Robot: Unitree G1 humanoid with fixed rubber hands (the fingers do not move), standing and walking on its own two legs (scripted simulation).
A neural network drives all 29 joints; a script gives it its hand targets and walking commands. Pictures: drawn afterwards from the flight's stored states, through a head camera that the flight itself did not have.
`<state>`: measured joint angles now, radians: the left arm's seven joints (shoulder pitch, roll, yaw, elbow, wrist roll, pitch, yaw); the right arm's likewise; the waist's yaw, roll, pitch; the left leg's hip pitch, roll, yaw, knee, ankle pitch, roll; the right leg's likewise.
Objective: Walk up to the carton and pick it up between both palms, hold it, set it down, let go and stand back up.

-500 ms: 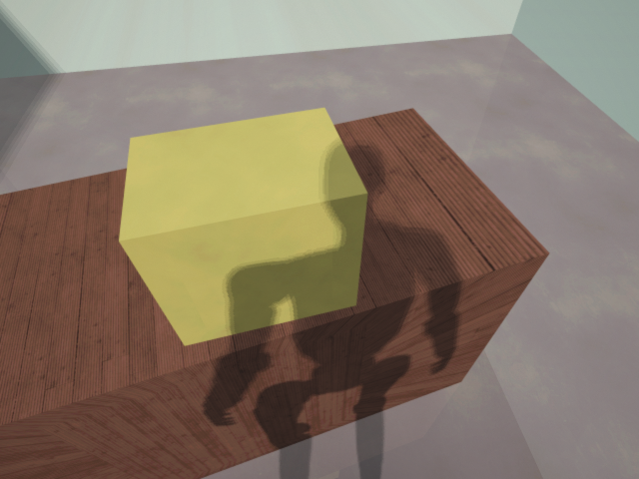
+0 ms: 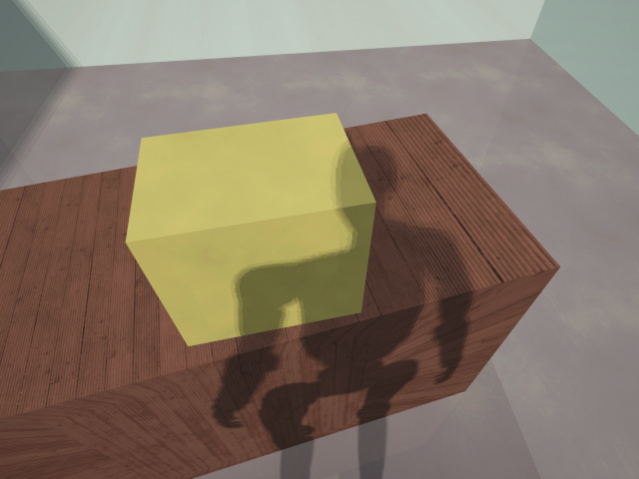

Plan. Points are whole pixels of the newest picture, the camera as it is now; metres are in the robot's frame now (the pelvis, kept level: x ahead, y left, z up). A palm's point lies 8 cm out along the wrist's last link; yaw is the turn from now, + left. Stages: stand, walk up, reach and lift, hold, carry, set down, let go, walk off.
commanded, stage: walk up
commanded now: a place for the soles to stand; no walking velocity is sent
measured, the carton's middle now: (260, 232) +0.47 +0.11 +0.01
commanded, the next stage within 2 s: reach and lift in 0.30 s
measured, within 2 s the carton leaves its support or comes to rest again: neither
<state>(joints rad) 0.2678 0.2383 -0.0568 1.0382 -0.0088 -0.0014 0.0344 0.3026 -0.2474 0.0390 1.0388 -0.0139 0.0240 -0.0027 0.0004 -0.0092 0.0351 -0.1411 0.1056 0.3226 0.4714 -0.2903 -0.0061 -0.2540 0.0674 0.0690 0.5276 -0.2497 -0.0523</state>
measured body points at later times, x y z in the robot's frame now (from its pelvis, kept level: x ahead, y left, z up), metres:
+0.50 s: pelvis -0.03 +0.01 -0.04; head +0.01 +0.02 +0.41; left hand +0.15 +0.27 -0.14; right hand +0.17 -0.24 -0.15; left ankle -0.02 +0.11 -0.74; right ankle +0.02 -0.08 -0.74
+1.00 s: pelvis -0.03 +0.00 -0.02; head +0.01 +0.01 +0.43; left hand +0.14 +0.28 -0.09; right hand +0.15 -0.21 -0.12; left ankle -0.02 +0.11 -0.74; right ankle +0.02 -0.08 -0.74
